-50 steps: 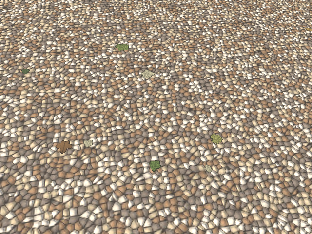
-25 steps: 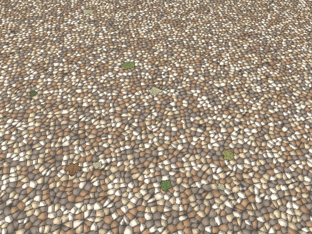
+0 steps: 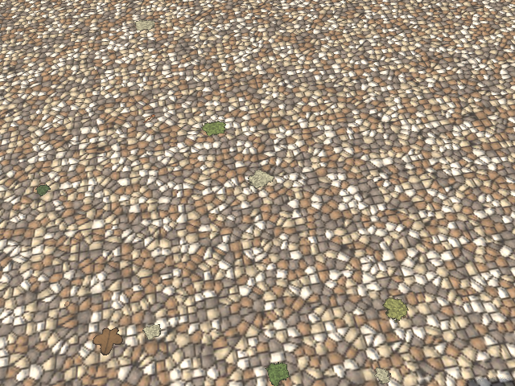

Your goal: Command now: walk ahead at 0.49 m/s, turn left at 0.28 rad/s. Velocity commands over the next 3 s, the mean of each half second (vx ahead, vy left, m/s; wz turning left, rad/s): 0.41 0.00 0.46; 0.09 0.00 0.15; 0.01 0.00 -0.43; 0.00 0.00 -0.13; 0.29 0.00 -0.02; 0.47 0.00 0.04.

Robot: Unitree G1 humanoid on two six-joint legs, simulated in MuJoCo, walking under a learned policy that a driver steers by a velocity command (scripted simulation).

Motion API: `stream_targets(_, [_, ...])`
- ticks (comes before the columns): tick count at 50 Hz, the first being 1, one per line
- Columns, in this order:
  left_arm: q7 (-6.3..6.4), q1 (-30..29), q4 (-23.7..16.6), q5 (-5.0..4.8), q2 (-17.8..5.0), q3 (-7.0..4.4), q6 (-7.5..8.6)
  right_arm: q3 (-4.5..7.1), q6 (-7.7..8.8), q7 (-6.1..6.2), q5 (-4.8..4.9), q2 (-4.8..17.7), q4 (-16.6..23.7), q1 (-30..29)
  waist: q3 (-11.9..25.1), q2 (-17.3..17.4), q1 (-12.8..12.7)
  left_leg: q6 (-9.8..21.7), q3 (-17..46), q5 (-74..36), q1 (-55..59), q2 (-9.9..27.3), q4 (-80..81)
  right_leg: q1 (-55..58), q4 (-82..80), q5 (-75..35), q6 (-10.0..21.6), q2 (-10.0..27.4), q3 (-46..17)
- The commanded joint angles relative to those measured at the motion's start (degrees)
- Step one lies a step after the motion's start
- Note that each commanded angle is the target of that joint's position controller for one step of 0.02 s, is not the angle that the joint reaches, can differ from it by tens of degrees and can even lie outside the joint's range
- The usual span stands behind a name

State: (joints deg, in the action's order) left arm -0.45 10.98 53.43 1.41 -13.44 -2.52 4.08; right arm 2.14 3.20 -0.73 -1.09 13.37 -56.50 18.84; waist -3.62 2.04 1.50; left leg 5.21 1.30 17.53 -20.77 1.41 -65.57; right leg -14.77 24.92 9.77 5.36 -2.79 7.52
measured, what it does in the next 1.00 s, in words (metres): walks ahead, turning left: left foot, then right foot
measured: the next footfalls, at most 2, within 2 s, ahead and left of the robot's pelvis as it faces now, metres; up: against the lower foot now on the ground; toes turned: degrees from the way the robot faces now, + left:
left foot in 0.40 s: +0.36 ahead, +0.10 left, +0.00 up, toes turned +17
right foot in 0.98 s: +0.42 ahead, -0.07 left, +0.00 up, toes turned +18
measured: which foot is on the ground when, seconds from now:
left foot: up 0.00-0.38, down 0.40-1.00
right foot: down 0.00-0.42, up 0.44-0.96, down 0.98-1.00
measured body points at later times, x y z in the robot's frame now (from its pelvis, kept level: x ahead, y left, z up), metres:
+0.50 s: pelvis +0.25 +0.04 -0.02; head +0.30 +0.05 +0.43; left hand +0.21 +0.29 -0.16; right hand +0.45 -0.17 -0.14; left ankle +0.32 +0.09 -0.74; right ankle +0.13 -0.10 -0.62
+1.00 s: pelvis +0.35 +0.02 +0.00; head +0.37 +0.02 +0.45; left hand +0.34 +0.29 -0.13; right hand +0.52 -0.19 -0.14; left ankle +0.32 +0.09 -0.74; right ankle +0.38 -0.08 -0.74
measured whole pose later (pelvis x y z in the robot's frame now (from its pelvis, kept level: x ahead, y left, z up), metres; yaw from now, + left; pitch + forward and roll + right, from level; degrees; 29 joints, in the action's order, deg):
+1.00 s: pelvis +0.35 +0.02 +0.00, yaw +17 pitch +0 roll +1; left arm 1.7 14.7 50.2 0.9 -12.7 -1.8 -1.3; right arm 1.7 -0.3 2.4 -1.1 13.2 -50.5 11.6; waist -1.0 0.3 -0.8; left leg 4.6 -1.8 15.7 -12.9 -4.8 -28.8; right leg -13.0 29.2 15.9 1.1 -0.4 -0.5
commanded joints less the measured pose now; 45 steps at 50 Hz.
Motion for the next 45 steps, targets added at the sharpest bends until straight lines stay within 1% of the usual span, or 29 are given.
stream_targets(1, [0.39, 4.4, -0.6, -0.33, -4.0, -0.65, 2.19, 0.94, -1.27, -0.86, -0.55, 2.7, 1.2, 4.7, 1.3, -5.2, 0.3, -0.3, 2.4, -3.5, -6.9, 3.8, -0.9, 4.4, -18.0, -2.0, 3.7, 16.7, -14.8])
stream_targets(3, [0.55, 6.3, 0.1, -0.54, -4.9, -0.88, 2.73, 1.09, -1.98, -1.29, -0.48, 2.5, 2.5, 0.8, -0.1, -5.0, 0.2, -0.9, 1.8, -6.8, -11.6, 4.5, 0.6, 5.7, -19.3, -4.3, 3.2, 16.3, -10.8])
stream_targets(5, [0.75, 8.4, 0.6, -0.39, -4.7, -0.81, 2.73, 1.16, -2.28, -1.6, -0.34, 2.4, 4.0, -3.6, -1.2, -4.6, -0.6, -1.4, 1.2, -10.8, -16.4, 4.7, 2.9, 7.7, -19.6, -7.6, 2.4, 15.6, -7.4])
stream_targets(7, [0.94, 10.3, 1.2, -0.42, -4.3, -0.59, 2.66, 1.03, -2.14, -1.87, -0.22, 2.0, 5.5, -7.6, -1.9, -4.5, -1.3, -1.9, 0.0, -14.5, -18.9, 4.3, 7.2, 9.4, -19.3, -12.0, 1.5, 14.8, -4.2])
stream_targets(10, [1.37, 12.1, 1.9, -0.49, -4.1, -0.29, 2.55, 0.37, -1.8, -2.21, -0.28, 0.9, 7.8, -13.4, -2.7, -4.6, -2.4, -2.3, -3.5, -18.5, -18.1, 3.2, 17.1, 11.4, -18.0, -19.8, 0.6, 14.0, 0.1])
stream_targets(14, [2.29, 16.2, 3.7, -0.38, -4.9, -0.25, 1.89, -0.36, -1.68, -2.49, -0.59, 0.4, 10.8, -19.8, -3.2, -5.0, -4.2, -0.5, -8.5, -17.3, -16.8, 1.4, 26.8, 18.5, -15.1, -30.3, 0.4, 15.8, 3.4])
stream_targets(15, [2.56, 16.0, 3.8, -0.33, -5.1, -0.24, 1.55, -0.35, -1.58, -2.46, -0.78, 0.4, 11.1, -19.6, -3.3, -5.0, -3.6, 0.2, -9.7, -15.7, -15.2, 0.1, 28.6, 19.8, -12.3, -38.1, 0.1, 15.9, 4.7])
stream_targets(16, [2.89, 15.7, 3.8, -0.32, -5.8, -0.37, 1.23, -0.2, -1.53, -2.31, -1.01, 0.7, 10.7, -17.9, -2.1, -5.8, -2.7, 1.1, -11.2, -13.5, -12.3, -1.9, 29.5, 20.8, -8.2, -48.6, -0.3, 15.9, 5.8])
stream_targets(17, [3.33, 15.0, 3.7, -0.34, -6.6, -0.64, 0.91, 0.06, -1.45, -2.09, -1.27, 1.3, 9.9, -14.6, -0.2, -7.2, -1.4, 2.1, -12.2, -11.0, -8.6, -4.1, 29.6, 21.4, -3.0, -57.6, -0.7, 16.0, 6.4])
stream_targets(18, [3.66, 13.9, 3.3, -0.32, -7.5, -0.97, 0.5, 0.51, -1.21, -1.86, -1.44, 2.2, 8.5, -9.6, 2.4, -8.2, 0.7, 3.3, -12.2, -9.5, -3.6, -5.8, 30.5, 21.0, 4.2, -62.0, -1.0, 16.1, 6.7])
stream_targets(19, [3.66, 12.9, 2.7, -0.38, -8.1, -1.19, 0.12, 1.3, -0.68, -1.59, -1.73, 3.8, 6.9, -3.7, 6.1, -8.6, 3.0, 5.0, -10.5, -10.2, 3.3, -6.8, 33.3, 19.1, 13.8, -58.8, -0.8, 16.2, 6.3])
stream_targets(20, [3.19, 10.9, 1.8, -1.1, -8.5, -1.39, -0.01, 2.34, 0.09, -1.02, -2.36, 5.8, 5.2, 2.7, 9.5, -6.4, 6.8, 7.0, -7.7, -18.5, 13.1, -5.8, 40.9, 13.3, 27.7, -45.3, -2.0, 14.6, 6.8])
stream_targets(21, [2.63, 12.3, -0.4, -1.04, -4.4, -0.7, 0.23, 3.69, 0.42, -0.34, -2.21, 11.2, 5.1, 3.9, 14.1, 2.6, 4.6, 10.4, 6.5, -44.4, 27.4, 8.2, 35.9, -2.2, 45.1, 2.9, -3.8, 9.0, 6.5])
stream_targets(22, [2.43, 16.3, -3.4, -2.67, -3.3, -0.58, -0.25, 5.32, -0.38, -0.18, -0.83, 16.6, 6.7, 3.7, 23.9, 8.5, 2.3, 23.5, 31.1, -68.2, 42.6, 22.5, 35.1, -19.2, 64.0, 28.6, -6.0, -0.5, -2.0])
stream_targets(23, [2.41, 11.3, -3.9, -1.17, -5.9, -0.88, -0.32, 5.24, -1.53, 0.56, 0.95, 15.0, 7.8, 2.8, 22.3, -2.2, 3.4, 21.8, 25.2, -62.5, 36.8, 20.4, 39.0, -21.6, 62.6, 20.8, -5.8, 3.7, -9.0])
stream_targets(24, [2.29, 7.7, -5.2, -1.39, -5.2, -0.7, -0.07, 4.46, -1.92, 0.95, 1.4, 11.9, 8.5, -2.2, 13.7, -1.9, 2.2, 19.5, 20.4, -54.9, 27.7, 17.8, 42.4, -22.4, 58.7, 16.2, -5.8, 5.4, -9.0])
stream_targets(25, [2.31, 6.8, -5.0, -0.8, -5.4, -0.93, -0.17, 3.63, -2.17, 1.09, 1.4, 8.7, 8.8, -5.3, 7.5, -4.6, -0.3, 16.1, 16.9, -50.3, 19.9, 14.1, 45.3, -21.0, 53.5, 14.1, -6.2, 6.8, -9.0])
stream_targets(26, [2.23, 6.7, -5.4, 0.28, -5.8, -1.17, -1.12, 3.2, -2.25, 1.34, 1.78, 7.2, 9.1, -6.3, 5.3, -4.4, -1.6, 14.1, 14.1, -49.2, 14.9, 11.6, 46.6, -18.7, 49.7, 13.1, -6.8, 7.4, -9.2])
stream_targets(27, [2.19, 8.0, -5.3, 0.92, -5.1, -1.16, -2.49, 2.88, -2.14, 1.34, 1.64, 6.5, 9.2, -6.6, 5.3, -3.5, -2.8, 12.7, 12.1, -49.0, 11.2, 9.6, 47.2, -15.4, 47.0, 12.5, -7.3, 7.6, -9.1])
stream_targets(28, [2.17, 8.7, -5.5, 0.93, -4.4, -1.09, -3.57, 2.97, -1.78, 1.12, 1.19, 7.1, 9.2, -6.3, 6.1, -3.1, -3.4, 12.0, 11.1, -50.5, 9.9, 8.4, 46.9, -14.1, 45.2, 12.1, -7.8, 7.0, -8.9])
stream_targets(30, [2.01, 9.9, -5.5, 0.46, -3.4, -0.92, -4.48, 3.32, -1.22, 0.9, 0.47, 8.8, 9.4, -5.8, 8.4, -2.1, -4.0, 11.0, 9.1, -53.6, 9.6, 7.2, 46.5, -13.3, 42.2, 9.7, -8.2, 6.5, -8.2])
stream_targets(32, [2.01, 8.1, -6.2, 0.32, -3.9, -1.07, -4.87, 3.18, -1.27, 0.93, 0.32, 8.7, 9.4, -4.8, 9.2, -0.2, -3.3, 9.4, 8.3, -51.9, 10.1, 6.3, 46.7, -14.2, 39.2, 7.1, -8.3, 6.7, -8.0])
stream_targets(34, [2.08, 5.2, -7.1, 0.27, -4.8, -1.27, -5.38, 2.94, -1.68, 1.09, 0.35, 8.3, 9.2, -3.5, 9.0, 1.5, -2.2, 7.8, 8.9, -46.4, 11.3, 6.1, 47.5, -15.6, 36.4, 5.3, -8.3, 7.0, -8.2])
stream_targets(36, [2.14, 2.7, -7.8, 0.13, -5.2, -1.38, -5.88, 2.75, -2.11, 1.31, 0.21, 8.3, 9.1, -2.5, 8.2, 2.3, -1.2, 6.9, 10.5, -39.5, 12.9, 6.6, 48.5, -16.9, 33.5, 4.7, -8.2, 7.2, -8.8])
stream_targets(38, [2.11, 2.1, -7.4, -0.06, -4.8, -1.15, -6.17, 2.05, -2.24, 1.55, -0.23, 7.0, 8.9, -2.5, 7.5, 2.4, -0.8, 6.6, 10.6, -33.6, 14.3, 7.6, 49.9, -16.1, 29.2, 4.5, -7.8, 7.5, -9.2])
stream_targets(40, [2.03, 1.6, -6.7, -0.29, -3.8, -0.66, -6.3, 0.98, -2.06, 1.82, -0.78, 5.1, 8.2, -2.7, 6.6, 2.5, -0.5, 6.5, 9.4, -29.4, 13.3, 8.1, 51.0, -11.8, 23.2, 5.0, -7.2, 7.4, -9.4])
stream_targets(41, [2.01, 1.6, -6.3, -0.47, -3.5, -0.45, -6.33, 0.64, -1.97, 1.93, -1.07, 4.9, 7.9, -3.1, 6.1, 2.8, -0.4, 6.5, 8.5, -28.2, 12.2, 8.1, 51.0, -8.9, 20.5, 5.8, -6.8, 6.8, -9.1])
stream_targets(43, [2.11, 1.5, -6.1, -0.74, -4.0, -0.41, -6.25, 0.6, -2.03, 2.22, -1.3, 6.1, 7.6, -3.7, 5.0, 3.5, -0.2, 6.7, 8.0, -27.9, 11.3, 8.7, 49.7, -4.9, 16.5, 8.8, -5.9, 5.0, -8.2])
stream_targets(45, [2.25, 1.5, -6.4, -0.93, -5.1, -0.64, -5.93, 1.2, -2.55, 2.74, -0.77, 8.4, 7.4, -3.8, 4.2, 3.6, -0.2, 7.6, 9.0, -31.1, 13.3, 10.3, 46.5, -4.5, 13.3, 12.6, -4.9, 3.6, -7.4])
